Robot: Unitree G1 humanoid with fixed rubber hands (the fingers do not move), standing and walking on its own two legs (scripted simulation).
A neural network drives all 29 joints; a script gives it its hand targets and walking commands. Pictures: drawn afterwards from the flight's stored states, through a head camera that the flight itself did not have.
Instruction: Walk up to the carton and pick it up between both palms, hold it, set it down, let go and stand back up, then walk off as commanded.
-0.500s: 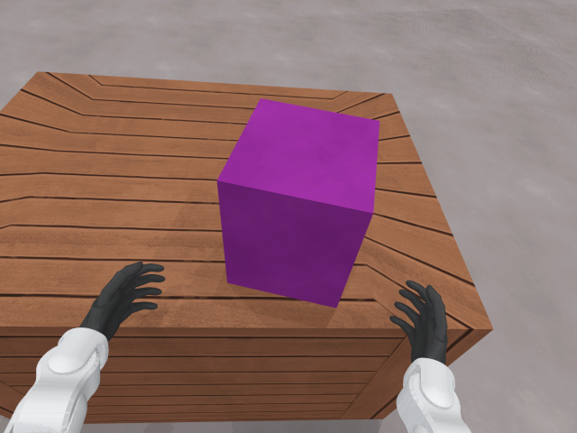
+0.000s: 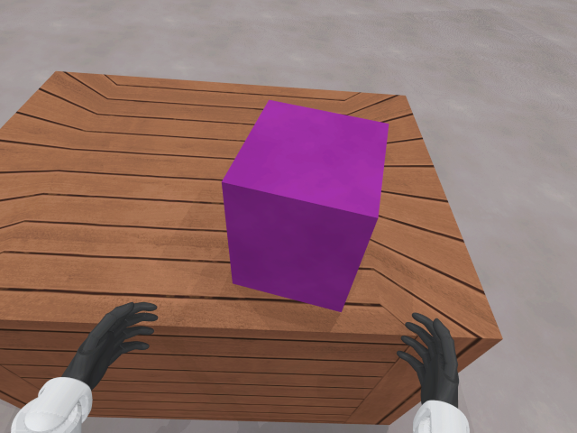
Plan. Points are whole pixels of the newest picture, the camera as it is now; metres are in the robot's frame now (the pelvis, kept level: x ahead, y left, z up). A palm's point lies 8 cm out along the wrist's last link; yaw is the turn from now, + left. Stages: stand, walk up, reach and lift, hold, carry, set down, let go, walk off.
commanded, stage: set down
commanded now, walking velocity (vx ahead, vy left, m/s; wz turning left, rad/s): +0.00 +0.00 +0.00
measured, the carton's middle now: (305, 208) +0.46 -0.01 +0.04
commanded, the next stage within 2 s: let go in 1.78 s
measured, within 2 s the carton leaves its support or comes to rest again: neither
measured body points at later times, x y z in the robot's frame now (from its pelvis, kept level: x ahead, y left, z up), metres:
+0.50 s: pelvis +0.02 -0.01 +0.00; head +0.05 +0.01 +0.45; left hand +0.20 +0.25 +0.00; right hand +0.20 -0.19 +0.01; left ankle -0.01 +0.05 -0.74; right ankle +0.06 -0.15 -0.74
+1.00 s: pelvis +0.02 -0.02 +0.00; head +0.04 -0.01 +0.45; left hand +0.18 +0.24 -0.03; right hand +0.18 -0.21 -0.04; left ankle -0.01 +0.05 -0.74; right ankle +0.06 -0.15 -0.74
